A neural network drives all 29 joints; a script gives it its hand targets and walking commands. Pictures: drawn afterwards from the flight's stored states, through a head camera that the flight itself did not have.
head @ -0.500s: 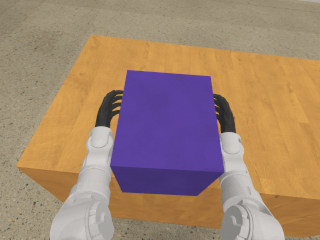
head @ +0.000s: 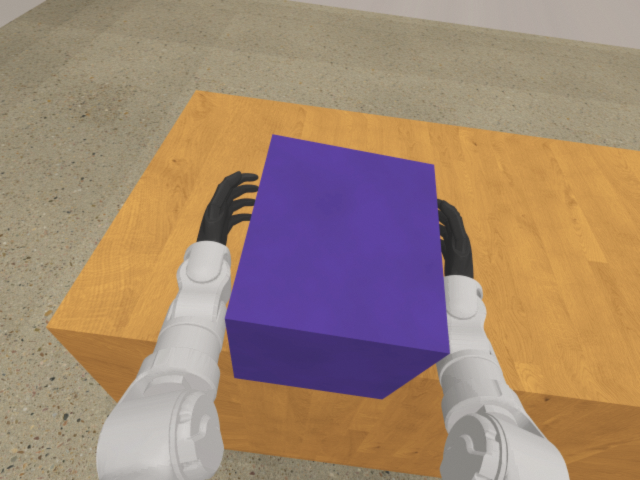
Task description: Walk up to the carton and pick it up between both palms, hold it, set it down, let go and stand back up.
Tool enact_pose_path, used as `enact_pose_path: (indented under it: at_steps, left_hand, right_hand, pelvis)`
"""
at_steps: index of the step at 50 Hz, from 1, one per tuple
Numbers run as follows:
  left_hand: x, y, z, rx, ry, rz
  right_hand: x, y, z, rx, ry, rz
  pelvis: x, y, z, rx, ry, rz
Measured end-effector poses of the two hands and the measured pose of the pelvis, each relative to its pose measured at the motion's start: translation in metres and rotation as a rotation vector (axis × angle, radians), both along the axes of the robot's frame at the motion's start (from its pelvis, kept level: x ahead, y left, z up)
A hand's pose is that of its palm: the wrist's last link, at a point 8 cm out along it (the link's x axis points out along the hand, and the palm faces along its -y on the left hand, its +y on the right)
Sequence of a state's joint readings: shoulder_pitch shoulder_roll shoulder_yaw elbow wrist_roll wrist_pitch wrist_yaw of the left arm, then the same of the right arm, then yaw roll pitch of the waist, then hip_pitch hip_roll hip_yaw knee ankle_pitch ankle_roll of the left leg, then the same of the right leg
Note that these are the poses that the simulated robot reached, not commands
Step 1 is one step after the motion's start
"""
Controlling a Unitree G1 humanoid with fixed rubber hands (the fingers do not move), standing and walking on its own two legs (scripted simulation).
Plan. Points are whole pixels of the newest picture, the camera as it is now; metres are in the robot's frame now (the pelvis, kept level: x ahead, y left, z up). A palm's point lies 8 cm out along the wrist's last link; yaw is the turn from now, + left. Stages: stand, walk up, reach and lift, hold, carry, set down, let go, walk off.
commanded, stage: reach and lift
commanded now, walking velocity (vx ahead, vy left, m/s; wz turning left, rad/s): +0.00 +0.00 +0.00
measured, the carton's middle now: (330, 275) +0.39 -0.05 +0.04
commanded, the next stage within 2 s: none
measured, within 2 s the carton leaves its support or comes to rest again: neither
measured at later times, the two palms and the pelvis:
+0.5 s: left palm (224, 236) +0.41 +0.09 +0.10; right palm (469, 279) +0.34 -0.21 +0.09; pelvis +0.01 +0.00 +0.00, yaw +0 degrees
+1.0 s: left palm (202, 229) +0.38 +0.10 +0.15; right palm (476, 268) +0.32 -0.20 +0.13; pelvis +0.01 +0.00 +0.00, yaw +0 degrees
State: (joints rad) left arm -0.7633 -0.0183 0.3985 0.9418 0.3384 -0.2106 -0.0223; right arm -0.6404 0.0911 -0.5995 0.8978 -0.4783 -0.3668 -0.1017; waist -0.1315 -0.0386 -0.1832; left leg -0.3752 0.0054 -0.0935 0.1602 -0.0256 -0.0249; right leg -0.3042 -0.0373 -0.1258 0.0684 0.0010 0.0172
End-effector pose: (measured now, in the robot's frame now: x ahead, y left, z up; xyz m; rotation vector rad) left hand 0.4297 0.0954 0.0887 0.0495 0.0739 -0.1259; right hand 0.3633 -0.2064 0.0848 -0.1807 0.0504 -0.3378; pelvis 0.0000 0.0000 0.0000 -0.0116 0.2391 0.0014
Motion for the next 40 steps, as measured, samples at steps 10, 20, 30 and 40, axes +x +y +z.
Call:
enact_pose_path:
  at_steps: [10, 20, 30, 40]
  left_hand:
    - [-0.001, -0.009, 0.022, -0.002, -0.023, -0.026]
    - [-0.012, -0.013, 0.019, 0.000, 0.020, -0.041]
    - [-0.022, -0.007, 0.010, -0.016, 0.057, -0.044]
    - [-0.031, 0.002, 0.032, -0.015, 0.030, -0.026]
  right_hand:
    - [-0.008, -0.007, 0.016, 0.019, -0.029, -0.028]
    - [-0.022, -0.010, 0.009, 0.070, 0.000, -0.042]
    - [-0.032, -0.005, 0.004, 0.112, 0.023, -0.046]
    - [-0.036, 0.003, 0.024, 0.143, -0.009, -0.028]
  pelvis:
    - [0.005, 0.000, 0.002, -0.001, -0.068, -0.001]
    - [0.009, -0.001, 0.003, 0.001, -0.159, -0.001]
    - [0.011, -0.002, 0.003, 0.002, -0.202, -0.001]
    - [0.013, -0.001, 0.003, -0.002, -0.240, -0.003]
